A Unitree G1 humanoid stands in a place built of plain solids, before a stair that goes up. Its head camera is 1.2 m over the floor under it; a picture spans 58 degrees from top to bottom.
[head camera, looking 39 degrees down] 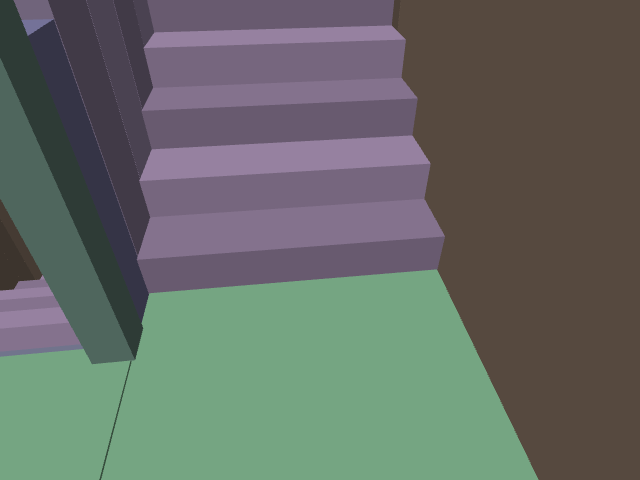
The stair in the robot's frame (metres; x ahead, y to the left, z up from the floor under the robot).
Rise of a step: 0.17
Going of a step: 0.26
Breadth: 1.14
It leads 7 degrees to the left of straight ahead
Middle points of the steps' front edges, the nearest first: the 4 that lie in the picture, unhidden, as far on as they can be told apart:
1.22 0.09 0.17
1.48 0.12 0.34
1.74 0.15 0.51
2.00 0.18 0.68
